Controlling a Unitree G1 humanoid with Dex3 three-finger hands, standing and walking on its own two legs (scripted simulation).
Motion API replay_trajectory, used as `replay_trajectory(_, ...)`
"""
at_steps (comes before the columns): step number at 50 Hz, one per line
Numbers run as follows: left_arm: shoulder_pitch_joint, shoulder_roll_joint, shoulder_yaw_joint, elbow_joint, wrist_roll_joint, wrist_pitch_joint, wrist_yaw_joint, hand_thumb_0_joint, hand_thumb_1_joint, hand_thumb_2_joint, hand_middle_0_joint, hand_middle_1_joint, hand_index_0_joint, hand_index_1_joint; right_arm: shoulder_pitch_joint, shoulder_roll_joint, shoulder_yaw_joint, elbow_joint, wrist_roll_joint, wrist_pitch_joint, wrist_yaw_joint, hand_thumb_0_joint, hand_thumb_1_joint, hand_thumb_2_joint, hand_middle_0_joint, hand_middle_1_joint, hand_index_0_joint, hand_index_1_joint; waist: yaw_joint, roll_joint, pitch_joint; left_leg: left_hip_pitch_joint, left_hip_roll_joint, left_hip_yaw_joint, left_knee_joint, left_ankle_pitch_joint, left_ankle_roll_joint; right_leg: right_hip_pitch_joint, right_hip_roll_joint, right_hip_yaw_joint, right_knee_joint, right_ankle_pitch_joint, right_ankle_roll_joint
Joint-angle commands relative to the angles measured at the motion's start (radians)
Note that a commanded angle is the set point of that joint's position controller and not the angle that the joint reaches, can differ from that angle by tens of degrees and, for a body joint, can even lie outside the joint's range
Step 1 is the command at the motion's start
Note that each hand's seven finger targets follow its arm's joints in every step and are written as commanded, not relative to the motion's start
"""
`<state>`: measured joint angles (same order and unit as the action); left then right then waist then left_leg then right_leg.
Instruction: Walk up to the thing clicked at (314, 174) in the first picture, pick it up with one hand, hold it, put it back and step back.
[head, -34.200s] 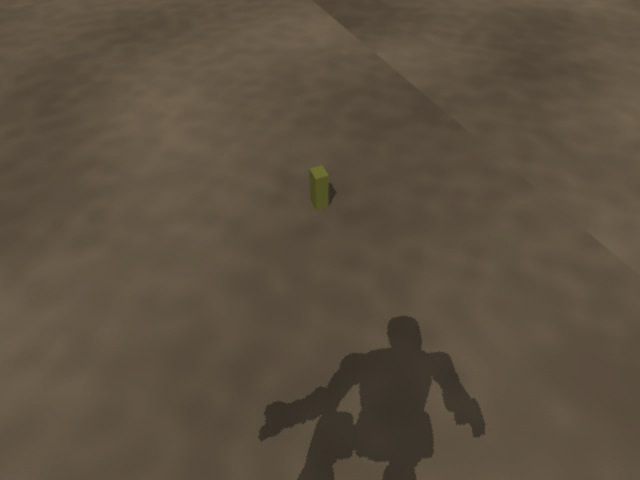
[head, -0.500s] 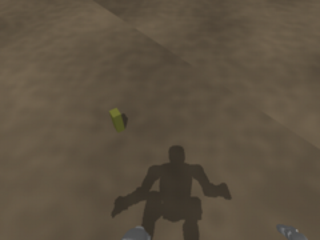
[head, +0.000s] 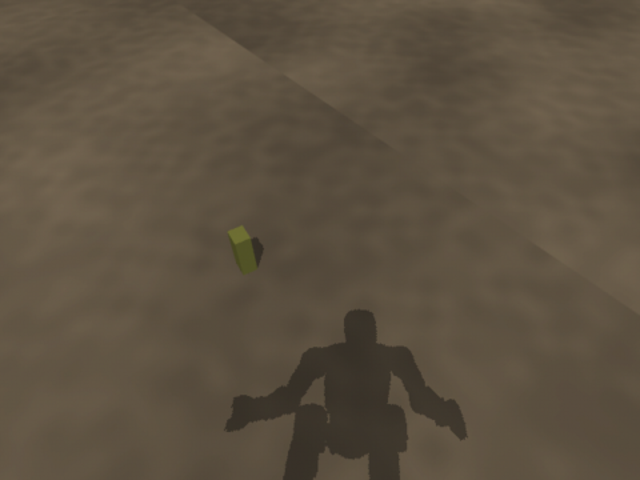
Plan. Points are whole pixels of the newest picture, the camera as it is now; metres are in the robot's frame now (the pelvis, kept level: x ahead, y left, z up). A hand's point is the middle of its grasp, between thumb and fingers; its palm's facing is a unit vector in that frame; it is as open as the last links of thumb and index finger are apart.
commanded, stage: step back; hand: left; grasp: from the side
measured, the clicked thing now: (242, 251) +1.00 +0.32 -0.67
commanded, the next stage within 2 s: stand in 0.42 s
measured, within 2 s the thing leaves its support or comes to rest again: neither
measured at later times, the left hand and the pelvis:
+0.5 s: hand out of the picture +0.13 +0.28 -0.14, palm faces +0.03 -0.94 -0.34, open 7.4 cm; pelvis +0.04 +0.02 +0.01, yaw +1 degrees
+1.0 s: hand out of the picture +0.08 +0.27 -0.14, palm faces -0.02 -0.94 -0.33, open 7.4 cm; pelvis +0.02 +0.02 +0.02, yaw +1 degrees
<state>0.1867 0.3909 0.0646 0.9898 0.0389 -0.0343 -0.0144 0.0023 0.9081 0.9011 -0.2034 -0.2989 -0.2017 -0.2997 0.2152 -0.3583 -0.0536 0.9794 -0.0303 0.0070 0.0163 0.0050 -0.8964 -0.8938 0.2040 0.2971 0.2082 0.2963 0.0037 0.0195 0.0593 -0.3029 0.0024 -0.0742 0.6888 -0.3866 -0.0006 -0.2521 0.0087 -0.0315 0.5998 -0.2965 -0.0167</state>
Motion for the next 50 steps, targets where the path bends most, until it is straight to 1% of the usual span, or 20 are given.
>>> replay_trajectory(1,-0.061,0.277,0.070,-0.084,-0.001,-0.031,0.029,0.000,0.900,0.900,-0.200,-0.300,-0.200,-0.300,-0.033,-0.214,-0.045,-0.065,0.009,-0.029,-0.023,0.000,-0.900,-0.900,0.200,0.300,0.200,0.300,0.024,-0.074,0.070,-0.230,0.016,-0.065,0.203,-0.096,-0.001,0.029,-0.378,0.494,-0.367,-0.297,-0.217)
replay_trajectory(2,-0.075,0.261,0.064,-0.083,-0.001,-0.034,0.031,0.000,0.900,0.900,-0.200,-0.300,-0.200,-0.300,-0.030,-0.205,-0.045,-0.051,0.011,-0.033,-0.022,0.000,-0.900,-0.900,0.200,0.300,0.200,0.300,0.022,-0.073,0.050,-0.201,0.026,-0.063,0.177,-0.078,0.000,0.033,-0.347,0.415,-0.330,-0.155,-0.197)
replay_trajectory(5,-0.079,0.244,0.052,-0.069,-0.004,-0.032,0.023,0.000,0.900,0.900,-0.200,-0.300,-0.200,-0.300,-0.012,-0.177,-0.034,-0.031,0.008,-0.044,-0.013,0.000,-0.900,-0.900,0.200,0.300,0.200,0.300,0.020,-0.159,-0.023,-0.060,0.023,0.039,0.003,-0.056,0.001,0.049,-0.273,0.231,-0.240,0.160,-0.148)
replay_trajectory(6,-0.096,0.242,0.048,-0.070,-0.009,-0.026,0.022,0.000,0.900,0.900,-0.200,-0.300,-0.200,-0.300,-0.002,-0.166,-0.033,-0.023,0.007,-0.047,-0.013,0.000,-0.900,-0.900,0.200,0.300,0.200,0.300,0.004,-0.177,-0.042,-0.003,0.010,0.077,-0.096,0.001,0.001,0.055,-0.250,0.180,-0.191,0.268,-0.135)
replay_trajectory(8,-0.084,0.222,0.033,-0.062,-0.022,-0.014,0.023,0.000,0.900,0.900,-0.200,-0.300,-0.200,-0.300,0.009,-0.161,-0.041,-0.004,0.000,-0.054,-0.019,0.000,-0.900,-0.900,0.200,0.300,0.200,0.300,-0.008,-0.142,-0.071,0.106,-0.007,0.092,-0.260,0.250,0.013,0.065,-0.192,0.097,-0.057,0.463,-0.075)
replay_trajectory(9,-0.073,0.195,0.020,-0.070,-0.026,-0.012,0.024,0.000,0.900,0.900,-0.200,-0.300,-0.200,-0.300,0.008,-0.181,-0.046,-0.004,-0.003,-0.056,-0.026,0.000,-0.900,-0.900,0.200,0.300,0.200,0.300,-0.004,-0.092,-0.100,0.184,0.043,0.028,-0.247,0.415,0.033,0.023,-0.168,0.080,-0.004,0.449,-0.044)
replay_trajectory(10,-0.063,0.163,0.008,-0.080,-0.037,-0.007,0.024,0.000,0.900,0.900,-0.200,-0.300,-0.200,-0.300,-0.011,-0.229,-0.050,-0.012,-0.006,-0.060,-0.032,0.000,-0.900,-0.900,0.200,0.300,0.200,0.300,0.004,0.026,-0.142,0.220,0.171,-0.133,-0.268,0.472,0.083,-0.029,-0.102,0.045,0.048,0.322,-0.004)
replay_trajectory(11,-0.062,0.176,0.014,-0.054,-0.050,0.002,0.026,0.000,0.900,0.900,-0.200,-0.300,-0.200,-0.300,-0.071,-0.264,-0.048,-0.024,0.012,-0.056,-0.027,0.000,-0.900,-0.900,0.200,0.300,0.200,0.300,0.022,0.063,-0.147,0.125,0.235,-0.192,-0.251,0.430,0.169,0.033,-0.048,0.026,0.044,0.049,0.009)
replay_trajectory(12,-0.080,0.175,0.011,-0.046,-0.040,-0.001,0.030,0.000,0.900,0.900,-0.200,-0.300,-0.200,-0.300,-0.097,-0.258,-0.047,-0.018,0.011,-0.051,-0.025,0.000,-0.900,-0.900,0.200,0.300,0.200,0.300,0.021,0.057,-0.133,0.102,0.249,-0.191,-0.250,0.446,0.173,0.062,-0.052,0.032,-0.011,-0.010,-0.001)
replay_trajectory(13,-0.095,0.170,0.009,-0.040,-0.036,-0.004,0.030,0.000,0.900,0.900,-0.200,-0.300,-0.200,-0.300,-0.112,-0.240,-0.037,-0.010,0.013,-0.048,-0.025,0.000,-0.900,-0.900,0.200,0.300,0.200,0.300,0.027,0.043,-0.130,0.087,0.219,-0.144,-0.239,0.482,0.142,0.100,-0.066,0.050,-0.061,0.043,-0.009)
replay_trajectory(15,-0.061,0.204,0.014,-0.012,-0.034,-0.016,0.033,0.000,0.900,0.900,-0.200,-0.300,-0.200,-0.300,-0.148,-0.209,-0.025,-0.010,0.016,-0.042,-0.028,0.000,-0.900,-0.900,0.200,0.300,0.200,0.300,0.033,0.039,-0.118,0.047,0.120,-0.034,-0.174,0.491,0.062,0.168,-0.114,0.091,-0.135,0.261,-0.021)
replay_trajectory(17,-0.074,0.228,0.021,-0.006,-0.035,-0.017,0.035,0.000,0.900,0.900,-0.200,-0.300,-0.200,-0.300,-0.137,-0.198,-0.025,0.009,0.016,-0.038,-0.029,0.000,-0.900,-0.900,0.200,0.300,0.200,0.300,0.015,0.023,-0.136,0.088,0.088,0.008,-0.156,0.487,0.036,0.164,-0.158,0.123,-0.126,0.358,-0.041)
replay_trajectory(20,-0.113,0.205,0.011,0.004,-0.036,-0.013,0.037,0.000,0.900,0.900,-0.200,-0.300,-0.200,-0.300,-0.155,-0.194,-0.023,0.026,0.018,-0.035,-0.025,0.000,-0.900,-0.900,0.200,0.300,0.200,0.300,0.010,0.014,-0.140,0.133,0.112,-0.008,-0.196,0.507,0.053,0.144,-0.137,0.089,-0.125,0.341,-0.027)
replay_trajectory(21,-0.103,0.157,-0.015,0.030,-0.043,-0.006,0.032,0.000,0.900,0.900,-0.200,-0.300,-0.200,-0.300,-0.144,-0.205,-0.009,0.035,0.022,-0.042,-0.025,0.000,-0.900,-0.900,0.200,0.300,0.200,0.300,-0.001,0.009,-0.123,0.173,0.136,-0.046,-0.250,0.571,0.060,0.120,-0.119,0.086,-0.154,0.347,-0.005)
replay_trajectory(24,-0.115,0.165,-0.019,0.043,-0.041,0.000,0.032,0.000,0.900,0.900,-0.200,-0.300,-0.200,-0.300,-0.170,-0.214,-0.008,0.048,0.022,-0.050,-0.027,0.000,-0.900,-0.900,0.200,0.300,0.200,0.300,0.003,0.015,-0.133,0.219,0.146,-0.042,-0.266,0.649,0.049,0.155,-0.120,0.076,-0.190,0.359,0.005)
replay_trajectory(31,-0.151,0.172,-0.024,0.080,-0.032,-0.002,0.024,0.000,0.900,0.900,-0.200,-0.300,-0.200,-0.300,-0.216,-0.188,0.004,0.062,0.025,-0.043,-0.021,0.000,-0.900,-0.900,0.200,0.300,0.200,0.300,-0.004,-0.003,-0.089,0.186,0.124,-0.024,-0.368,0.390,0.026,0.168,-0.133,0.087,-0.300,0.221,0.012)
replay_trajectory(36,-0.147,0.165,-0.028,0.097,-0.030,-0.006,0.020,0.000,0.900,0.900,-0.200,-0.300,-0.200,-0.300,-0.237,-0.195,0.000,0.080,0.025,-0.043,-0.015,0.000,-0.900,-0.900,0.200,0.300,0.200,0.300,0.000,-0.004,-0.084,0.202,0.123,-0.027,-0.397,0.306,0.020,0.147,-0.140,0.091,-0.340,0.154,0.011)
replay_trajectory(39,-0.139,0.168,-0.027,0.100,-0.027,-0.008,0.020,0.000,0.900,0.900,-0.200,-0.300,-0.200,-0.300,-0.232,-0.193,0.002,0.086,0.023,-0.048,-0.014,0.000,-0.900,-0.900,0.200,0.300,0.200,0.300,0.005,0.000,-0.101,0.195,0.127,-0.026,-0.406,0.339,0.020,0.178,-0.145,0.088,-0.333,0.194,0.010)
replay_trajectory(44,-0.130,0.172,-0.028,0.107,-0.028,-0.005,0.018,0.000,0.900,0.900,-0.200,-0.300,-0.200,-0.300,-0.215,-0.196,0.004,0.104,0.022,-0.045,-0.013,0.000,-0.900,-0.900,0.200,0.300,0.200,0.300,0.001,0.002,-0.069,0.177,0.123,-0.034,-0.435,0.222,0.013,0.131,-0.141,0.092,-0.348,0.106,0.009)
replay_trajectory(50,-0.111,0.170,-0.029,0.114,-0.026,-0.003,0.017,0.000,0.900,0.900,-0.200,-0.300,-0.200,-0.300,-0.195,-0.202,0.005,0.111,0.020,-0.040,-0.013,0.000,-0.900,-0.900,0.200,0.300,0.200,0.300,-0.003,-0.001,-0.060,0.140,0.121,-0.039,-0.438,0.170,0.016,0.135,-0.139,0.092,-0.350,0.082,0.005)
